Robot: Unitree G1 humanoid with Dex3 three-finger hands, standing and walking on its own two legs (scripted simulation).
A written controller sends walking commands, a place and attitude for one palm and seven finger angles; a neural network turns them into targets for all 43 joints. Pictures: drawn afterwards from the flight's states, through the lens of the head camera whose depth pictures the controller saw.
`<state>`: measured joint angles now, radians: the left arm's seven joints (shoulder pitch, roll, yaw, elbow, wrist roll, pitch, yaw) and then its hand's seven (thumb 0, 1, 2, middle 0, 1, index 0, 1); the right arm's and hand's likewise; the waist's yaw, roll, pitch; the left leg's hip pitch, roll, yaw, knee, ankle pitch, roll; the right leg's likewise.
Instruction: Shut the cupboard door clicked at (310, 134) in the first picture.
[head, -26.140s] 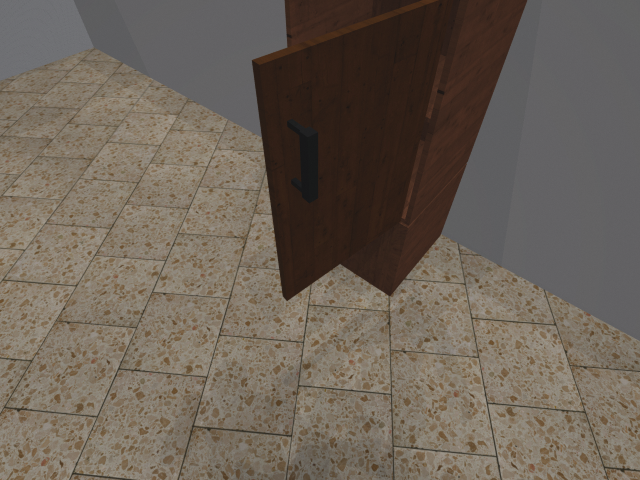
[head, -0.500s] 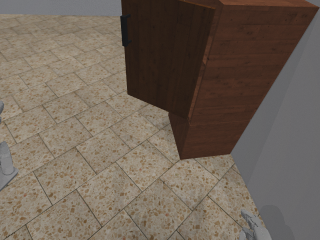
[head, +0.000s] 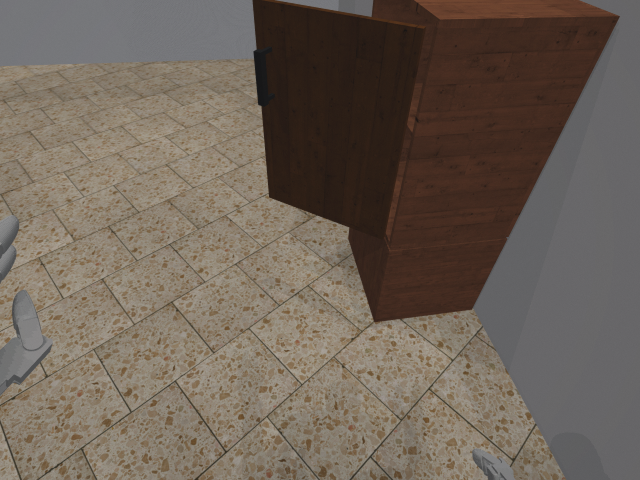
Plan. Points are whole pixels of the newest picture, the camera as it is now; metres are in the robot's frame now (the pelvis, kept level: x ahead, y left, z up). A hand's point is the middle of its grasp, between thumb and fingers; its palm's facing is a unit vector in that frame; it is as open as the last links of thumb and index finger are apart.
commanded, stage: stop stepping back and stand still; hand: left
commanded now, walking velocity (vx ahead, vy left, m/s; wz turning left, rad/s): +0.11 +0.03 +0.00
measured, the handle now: (265, 76) +1.02 +0.21 +0.08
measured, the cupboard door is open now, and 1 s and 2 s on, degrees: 52 52 52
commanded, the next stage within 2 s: let the arm hang, fingers relaxed in 0.58 s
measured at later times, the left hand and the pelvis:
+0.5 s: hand (56, 310) +0.23 +0.28 +0.16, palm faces +0.39 -0.78 -0.49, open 7.4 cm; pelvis +0.03 +0.02 +0.00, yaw +0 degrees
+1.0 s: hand out of the picture +0.08 +0.20 -0.17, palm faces +0.01 -0.98 -0.17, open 7.1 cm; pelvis +0.01 +0.02 +0.00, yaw +2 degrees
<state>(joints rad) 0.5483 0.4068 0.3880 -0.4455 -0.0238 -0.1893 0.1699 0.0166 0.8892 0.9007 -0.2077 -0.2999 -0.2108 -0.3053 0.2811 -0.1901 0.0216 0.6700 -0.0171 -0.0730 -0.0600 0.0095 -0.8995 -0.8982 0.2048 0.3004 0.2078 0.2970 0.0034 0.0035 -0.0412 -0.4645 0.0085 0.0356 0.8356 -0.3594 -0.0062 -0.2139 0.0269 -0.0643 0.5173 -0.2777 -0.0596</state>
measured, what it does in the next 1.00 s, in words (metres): steps on the spot: left foot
